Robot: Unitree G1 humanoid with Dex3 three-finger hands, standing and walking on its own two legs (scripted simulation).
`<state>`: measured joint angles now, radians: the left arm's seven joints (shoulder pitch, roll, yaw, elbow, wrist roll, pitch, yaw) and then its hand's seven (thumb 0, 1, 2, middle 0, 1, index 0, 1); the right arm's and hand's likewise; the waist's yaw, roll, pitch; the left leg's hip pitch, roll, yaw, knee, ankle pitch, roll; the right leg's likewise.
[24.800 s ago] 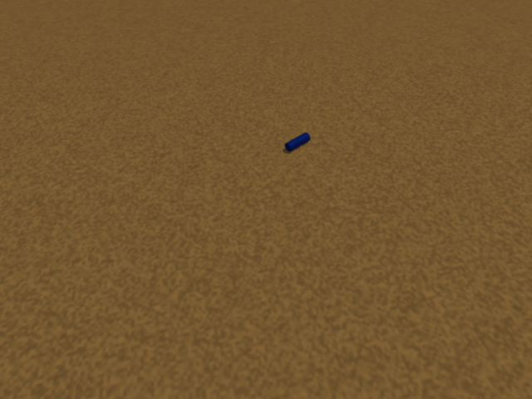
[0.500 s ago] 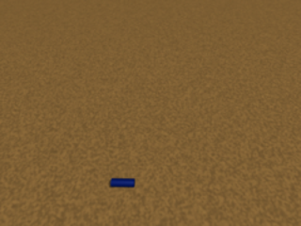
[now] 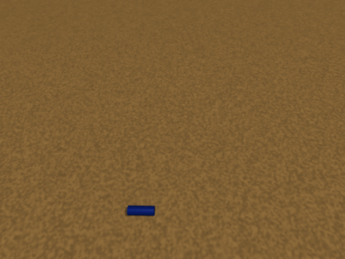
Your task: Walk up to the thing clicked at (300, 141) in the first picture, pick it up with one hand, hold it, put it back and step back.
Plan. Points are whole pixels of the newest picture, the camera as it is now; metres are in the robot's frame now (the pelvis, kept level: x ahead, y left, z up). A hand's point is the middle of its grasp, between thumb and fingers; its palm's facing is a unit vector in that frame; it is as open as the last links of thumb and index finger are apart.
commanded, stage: stand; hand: left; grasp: from above
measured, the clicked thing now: (141, 210) +0.49 +0.21 -0.76
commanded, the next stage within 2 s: rise first in 0.74 s
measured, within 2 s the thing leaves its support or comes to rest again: neither
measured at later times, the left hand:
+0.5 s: hand out of the picture +0.07 +0.25 -0.16, palm faces -0.04 -0.94 -0.34, open 7.4 cm
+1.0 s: hand out of the picture +0.13 +0.25 -0.16, palm faces +0.02 -0.95 -0.33, open 7.8 cm
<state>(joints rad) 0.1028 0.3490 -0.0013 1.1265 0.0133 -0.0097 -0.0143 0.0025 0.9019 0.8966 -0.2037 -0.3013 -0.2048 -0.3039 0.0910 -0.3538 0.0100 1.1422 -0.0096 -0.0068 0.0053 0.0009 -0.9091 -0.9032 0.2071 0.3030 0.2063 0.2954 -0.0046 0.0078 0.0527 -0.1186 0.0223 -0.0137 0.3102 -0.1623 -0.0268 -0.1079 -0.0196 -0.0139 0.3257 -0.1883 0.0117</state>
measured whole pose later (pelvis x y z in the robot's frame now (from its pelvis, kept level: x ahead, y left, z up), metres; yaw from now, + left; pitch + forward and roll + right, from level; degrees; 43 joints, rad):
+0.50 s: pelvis +0.00 +0.00 +0.00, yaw +0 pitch -2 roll +0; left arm 0.11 0.35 0.00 1.13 0.01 -0.01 -0.01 0.00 0.90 0.90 -0.20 -0.30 -0.20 -0.30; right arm 0.11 -0.36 0.01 1.13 -0.01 0.00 0.01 0.00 -0.91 -0.90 0.21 0.30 0.21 0.30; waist -0.01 0.00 0.05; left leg -0.12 0.02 -0.02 0.31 -0.16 -0.03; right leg -0.11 -0.02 -0.02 0.32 -0.19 0.01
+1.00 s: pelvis -0.01 +0.00 -0.01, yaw +0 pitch +3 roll +0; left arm -0.02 0.32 0.09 1.08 0.03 -0.03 -0.02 0.01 0.74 0.90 -0.21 -0.47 -0.20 -0.48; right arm 0.17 -0.31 0.00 0.89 0.04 -0.05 -0.04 0.00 -0.92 -0.91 0.20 0.30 0.20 0.30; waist -0.01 0.01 0.05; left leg -0.31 0.02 -0.02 0.48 -0.23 -0.02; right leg -0.30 -0.03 -0.02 0.49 -0.25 0.01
